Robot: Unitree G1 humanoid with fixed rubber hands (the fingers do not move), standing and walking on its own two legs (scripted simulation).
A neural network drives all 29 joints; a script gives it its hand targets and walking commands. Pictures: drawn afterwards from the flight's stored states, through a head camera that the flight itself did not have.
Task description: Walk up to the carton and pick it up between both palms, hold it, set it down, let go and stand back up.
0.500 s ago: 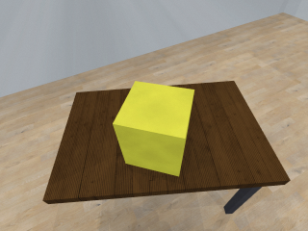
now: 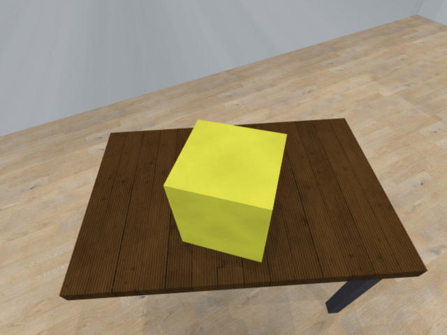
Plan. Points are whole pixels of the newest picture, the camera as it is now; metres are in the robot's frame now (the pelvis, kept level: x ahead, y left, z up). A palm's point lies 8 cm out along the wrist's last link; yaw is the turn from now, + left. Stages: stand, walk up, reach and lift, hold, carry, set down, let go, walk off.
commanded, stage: stand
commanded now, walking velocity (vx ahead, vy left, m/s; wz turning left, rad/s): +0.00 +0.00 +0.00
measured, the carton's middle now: (230, 192) +0.43 +0.01 -0.07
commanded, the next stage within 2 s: none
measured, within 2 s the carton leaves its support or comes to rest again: neither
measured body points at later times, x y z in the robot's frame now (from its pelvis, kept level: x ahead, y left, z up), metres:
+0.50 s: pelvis +0.01 +0.00 +0.00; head +0.03 +0.00 +0.45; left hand -0.01 +0.20 -0.16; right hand -0.03 -0.19 -0.17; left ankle -0.05 +0.13 -0.74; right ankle +0.00 -0.08 -0.74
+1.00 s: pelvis +0.01 +0.01 +0.00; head +0.02 +0.01 +0.45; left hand -0.01 +0.21 -0.17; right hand -0.03 -0.18 -0.17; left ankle -0.05 +0.13 -0.74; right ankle +0.00 -0.08 -0.74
